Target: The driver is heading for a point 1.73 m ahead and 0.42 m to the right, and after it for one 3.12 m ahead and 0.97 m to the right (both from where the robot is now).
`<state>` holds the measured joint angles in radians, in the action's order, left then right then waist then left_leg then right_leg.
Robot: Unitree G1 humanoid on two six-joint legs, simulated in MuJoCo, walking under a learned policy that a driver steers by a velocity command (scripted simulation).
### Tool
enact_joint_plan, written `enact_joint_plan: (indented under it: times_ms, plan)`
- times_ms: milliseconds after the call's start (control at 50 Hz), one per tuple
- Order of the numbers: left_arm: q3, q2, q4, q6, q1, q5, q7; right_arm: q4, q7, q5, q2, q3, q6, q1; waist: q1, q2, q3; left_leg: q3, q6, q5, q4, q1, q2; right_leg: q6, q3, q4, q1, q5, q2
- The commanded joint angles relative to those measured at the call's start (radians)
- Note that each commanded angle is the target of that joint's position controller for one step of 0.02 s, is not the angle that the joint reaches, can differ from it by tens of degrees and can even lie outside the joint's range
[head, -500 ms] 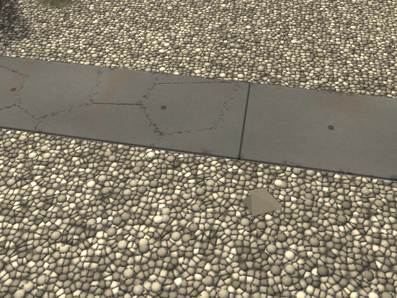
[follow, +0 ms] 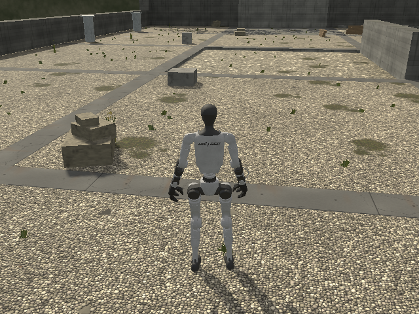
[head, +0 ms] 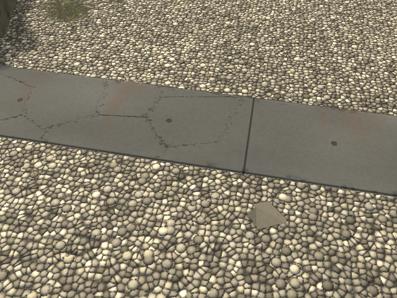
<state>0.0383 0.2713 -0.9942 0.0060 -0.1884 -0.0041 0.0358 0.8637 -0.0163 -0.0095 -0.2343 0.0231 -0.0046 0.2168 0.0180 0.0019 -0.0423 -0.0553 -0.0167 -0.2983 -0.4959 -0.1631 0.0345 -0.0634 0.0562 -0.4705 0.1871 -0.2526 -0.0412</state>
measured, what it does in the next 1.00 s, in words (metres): walks ahead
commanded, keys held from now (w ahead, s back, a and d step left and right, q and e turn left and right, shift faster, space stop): no key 0.38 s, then w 0.62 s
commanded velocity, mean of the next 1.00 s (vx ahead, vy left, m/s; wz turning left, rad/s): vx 0.20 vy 0.00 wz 0.00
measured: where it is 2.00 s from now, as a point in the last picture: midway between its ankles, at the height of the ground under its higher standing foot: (214, 218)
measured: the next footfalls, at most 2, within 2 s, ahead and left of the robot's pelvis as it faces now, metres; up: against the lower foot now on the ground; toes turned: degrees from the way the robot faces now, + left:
left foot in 1.06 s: +0.42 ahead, +0.09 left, +0.00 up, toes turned +1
right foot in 1.62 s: +0.73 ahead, -0.15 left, +0.00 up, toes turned -3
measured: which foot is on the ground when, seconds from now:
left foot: down 0.00-0.60, up 0.62-1.00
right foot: down 0.00-1.00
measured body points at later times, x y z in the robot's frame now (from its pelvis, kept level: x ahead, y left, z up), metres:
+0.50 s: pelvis +0.01 -0.01 +0.00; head +0.01 -0.01 +0.45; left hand +0.03 +0.25 -0.15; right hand +0.04 -0.27 -0.15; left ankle -0.02 +0.11 -0.74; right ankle +0.00 -0.15 -0.73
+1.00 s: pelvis +0.19 -0.03 -0.01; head +0.22 -0.04 +0.44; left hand +0.07 +0.21 -0.14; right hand +0.43 -0.25 -0.10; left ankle +0.37 +0.10 -0.71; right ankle +0.02 -0.14 -0.74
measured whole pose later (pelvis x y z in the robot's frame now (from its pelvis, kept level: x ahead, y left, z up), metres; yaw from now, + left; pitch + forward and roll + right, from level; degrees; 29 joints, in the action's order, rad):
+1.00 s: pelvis +0.19 -0.03 -0.01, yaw -1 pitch +2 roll +0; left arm 0.02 0.21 -1.08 -0.08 -0.51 0.01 0.02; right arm 0.83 0.04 0.03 -0.24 0.02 -0.09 -0.04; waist 0.10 -0.03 -0.04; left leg 0.03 -0.03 -0.01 -0.56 -0.60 -0.04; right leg 0.02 -0.01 -0.14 -0.18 -0.34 0.02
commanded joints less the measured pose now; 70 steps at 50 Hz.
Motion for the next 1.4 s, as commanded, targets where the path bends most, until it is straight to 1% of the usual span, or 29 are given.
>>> enact_joint_plan:
  times_ms: [20,380,420,480,500,540,560,600,620,640,660,680,720,760,800,860,920,980,1020,1060,1080,1100,1120,1140,1160,1180,1220,1300,1400]
  plan:
    - [0.019,0.110,0.017,-0.009,-0.001,0.001,0.007,-0.025,-0.004,0.002,-0.120,0.026,-0.011,0.006,-0.004,-0.016,0.027,-0.059,-0.018,0.207,0.108,-0.036,-0.064,0.012,-0.007,0.043,-0.026,0.160,0.000]
    - [0.007,0.082,-0.070,-0.002,-0.045,0.003,0.015,0.094,-0.013,0.007,-0.110,0.011,-0.008,0.049,-0.006,-0.006,0.003,-0.023,-0.005,0.184,0.109,-0.049,-0.041,0.023,-0.020,0.049,-0.014,0.153,0.012]
    - [0.003,0.063,-0.085,0.000,-0.064,0.009,0.017,0.111,-0.018,0.013,-0.118,0.014,-0.002,0.069,-0.011,-0.028,0.010,-0.026,-0.023,-0.112,0.135,-0.055,-0.030,0.031,-0.067,0.010,0.006,-0.067,0.055]
    - [-0.001,0.045,-0.048,-0.023,-0.015,0.014,0.010,0.110,-0.020,0.027,-0.186,0.036,-0.008,0.109,-0.043,-0.147,-0.091,-0.239,-0.126,-0.549,0.262,-0.109,-0.168,0.058,-0.114,-0.171,0.186,-0.258,0.088]
    - [-0.007,0.026,-0.036,-0.041,-0.007,0.017,0.001,0.114,-0.018,0.031,-0.210,0.046,-0.017,0.126,-0.048,-0.198,-0.108,-0.355,-0.175,-0.587,0.312,-0.119,-0.250,0.069,-0.104,-0.259,0.214,-0.213,0.068]
    - [-0.006,0.025,-0.030,-0.073,-0.022,0.029,-0.019,0.101,-0.016,0.034,-0.198,0.047,-0.033,0.091,-0.022,-0.193,-0.143,-0.421,-0.211,-0.517,0.331,-0.150,-0.309,0.108,-0.064,-0.292,0.225,-0.213,0.018]
    - [-0.007,0.019,-0.038,-0.085,-0.056,0.034,-0.028,0.087,-0.013,0.040,-0.187,0.044,-0.036,0.049,0.009,-0.181,-0.142,-0.370,-0.191,-0.457,0.303,-0.168,-0.289,0.130,-0.071,-0.196,0.166,-0.216,0.013]
    - [0.008,0.036,-0.111,-0.097,-0.222,0.026,-0.035,0.050,-0.009,0.044,-0.150,0.034,-0.036,-0.042,0.085,-0.088,-0.100,-0.176,-0.110,-0.262,0.134,-0.297,-0.154,0.134,-0.065,0.027,-0.135,-0.058,0.040]
    - [0.026,0.098,-0.137,-0.097,-0.341,0.017,-0.033,0.037,-0.003,0.029,-0.083,0.015,-0.045,-0.051,0.113,0.110,-0.029,-0.018,-0.046,-0.145,-0.182,-0.387,-0.048,0.165,0.183,0.147,-0.271,-0.134,-0.118]
    - [0.051,0.230,-0.146,-0.106,-0.440,0.013,-0.049,-0.011,-0.010,0.036,-0.067,0.015,-0.063,-0.057,0.121,0.338,0.000,0.045,-0.015,-0.260,-0.427,-0.558,0.043,0.303,0.613,0.313,-0.340,-0.289,-0.322]
    - [0.029,0.169,-0.126,-0.120,-0.361,0.001,-0.053,-0.005,-0.009,0.057,-0.112,0.025,-0.077,-0.048,0.073,0.211,-0.053,-0.041,-0.027,-0.268,-0.603,-0.621,-0.017,0.339,0.688,0.336,-0.281,-0.359,-0.367]
    - [0.015,0.110,-0.096,-0.128,-0.287,0.008,-0.052,0.005,0.001,0.066,-0.117,0.026,-0.088,-0.033,0.042,0.136,-0.111,-0.059,-0.047,-0.162,-0.660,-0.670,-0.065,0.313,0.572,0.328,-0.256,-0.331,-0.332]
    - [0.005,0.082,-0.066,-0.129,-0.230,0.015,-0.057,0.022,0.011,0.045,-0.127,0.037,-0.101,-0.038,0.024,0.090,-0.106,-0.020,-0.058,0.004,-0.616,-0.680,-0.121,0.246,0.364,0.333,-0.269,-0.131,-0.248]
    - [-0.011,0.034,-0.072,-0.115,-0.275,0.006,-0.051,0.017,0.025,0.032,-0.119,0.044,-0.104,-0.072,0.035,0.107,-0.069,0.022,-0.041,0.093,-0.543,-0.625,-0.138,0.215,0.208,0.333,-0.276,0.122,-0.183]
    - [-0.012,0.048,-0.075,-0.103,-0.316,0.003,-0.038,0.000,0.035,0.030,-0.079,0.035,-0.097,-0.117,0.044,0.098,-0.053,0.059,-0.012,0.140,-0.469,-0.620,-0.131,0.226,0.132,0.330,-0.282,0.288,-0.164]
    - [-0.007,0.086,-0.056,-0.091,-0.314,-0.001,-0.020,-0.057,0.040,0.032,-0.039,0.016,-0.094,-0.256,0.064,0.080,-0.083,0.094,0.017,0.239,-0.250,-0.547,-0.104,0.229,0.065,0.365,-0.187,0.307,-0.143]
    - [0.001,0.108,-0.059,-0.091,-0.348,0.008,-0.014,-0.090,0.050,0.040,-0.050,0.009,-0.093,-0.340,0.075,0.099,-0.112,0.115,0.013,0.311,-0.117,-0.460,-0.076,0.238,0.041,0.397,-0.149,0.287,-0.158]
    - [0.012,0.114,-0.062,-0.087,-0.346,0.022,-0.012,-0.116,0.062,0.043,-0.079,0.014,-0.098,-0.366,0.043,0.098,-0.118,0.087,-0.027,0.307,-0.045,-0.439,-0.075,0.224,0.026,0.364,-0.232,0.379,-0.204]
    - [0.023,0.135,-0.049,-0.078,-0.316,0.017,-0.012,-0.106,0.064,0.040,-0.123,0.033,-0.102,-0.298,-0.016,0.116,-0.046,0.102,-0.061,0.264,-0.036,-0.320,-0.040,0.202,0.005,0.254,-0.290,0.669,-0.218]
    - [0.024,0.134,-0.031,-0.061,-0.287,0.003,-0.014,-0.025,0.051,0.044,-0.191,0.075,-0.095,-0.023,-0.155,0.124,0.134,0.130,-0.112,0.245,-0.038,0.037,0.006,0.161,-0.044,-0.072,-0.230,0.909,-0.163]
    - [0.009,0.102,-0.004,-0.060,-0.293,-0.013,-0.015,0.015,0.039,0.033,-0.252,0.093,-0.088,0.159,-0.211,0.029,0.267,-0.081,-0.172,0.171,-0.061,0.353,-0.171,0.137,-0.060,-0.378,0.008,0.619,-0.113]
    - [-0.033,-0.066,0.001,-0.082,-0.430,-0.003,-0.029,0.044,0.048,0.018,-0.304,0.100,-0.085,0.226,-0.118,-0.272,0.432,-0.614,-0.341,-0.131,0.104,0.620,-0.418,0.078,-0.033,-0.744,0.351,-0.188,0.099]
    - [-0.012,0.030,0.001,-0.113,-0.351,0.025,-0.034,0.041,0.051,0.025,-0.207,0.072,-0.089,0.178,-0.145,-0.201,0.355,-0.720,-0.307,-0.205,0.231,0.547,-0.397,0.102,0.093,-0.878,0.458,-0.298,0.072]
    - [0.008,0.092,0.042,-0.132,-0.246,0.055,-0.037,0.028,0.050,0.027,-0.168,0.060,-0.096,0.077,-0.116,-0.162,0.182,-0.559,-0.263,-0.130,0.246,0.396,-0.373,0.121,0.067,-0.904,0.532,-0.223,0.022]
    - [0.009,0.100,0.054,-0.140,-0.189,0.054,-0.030,0.010,0.052,0.022,-0.147,0.053,-0.104,-0.008,-0.082,-0.055,0.112,-0.425,-0.241,0.020,0.268,0.237,-0.339,0.126,0.048,-0.859,0.486,-0.124,-0.034]
    - [0.019,0.095,0.056,-0.138,-0.166,0.041,-0.023,0.005,0.057,0.011,-0.124,0.047,-0.110,-0.054,-0.049,-0.023,0.069,-0.321,-0.226,0.139,0.289,0.114,-0.302,0.122,0.035,-0.803,0.438,-0.065,-0.069]
    - [0.022,0.055,0.052,-0.111,-0.205,0.030,-0.020,0.019,0.062,0.001,-0.088,0.036,-0.116,-0.071,0.005,-0.062,0.062,-0.211,-0.220,0.200,0.340,0.001,-0.253,0.117,0.038,-0.735,0.340,-0.024,-0.106]
    - [0.028,0.051,0.108,-0.086,-0.091,0.014,-0.015,0.059,0.040,0.009,-0.137,0.043,-0.120,-0.004,0.004,-0.050,-0.015,-0.125,-0.243,0.226,0.414,-0.064,-0.242,0.076,0.009,-0.564,0.432,0.072,-0.132]
    - [0.017,0.031,0.174,-0.101,0.117,0.011,-0.032,0.083,0.014,0.018,-0.169,0.047,-0.105,0.090,-0.058,-0.039,-0.036,-0.025,-0.196,0.284,0.418,-0.014,-0.198,0.059,-0.042,-0.212,0.437,0.347,-0.085]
